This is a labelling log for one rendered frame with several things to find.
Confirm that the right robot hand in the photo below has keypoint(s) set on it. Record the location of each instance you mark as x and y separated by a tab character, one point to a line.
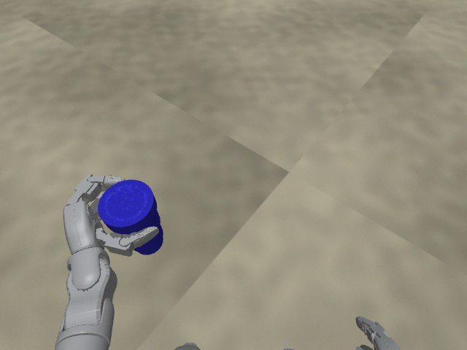
376	334

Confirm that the cup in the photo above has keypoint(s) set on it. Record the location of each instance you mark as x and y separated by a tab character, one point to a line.
130	206

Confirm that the left robot arm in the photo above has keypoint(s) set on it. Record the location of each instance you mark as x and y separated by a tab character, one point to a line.
88	319

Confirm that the left robot hand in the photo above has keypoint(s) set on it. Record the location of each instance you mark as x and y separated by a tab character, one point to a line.
82	224

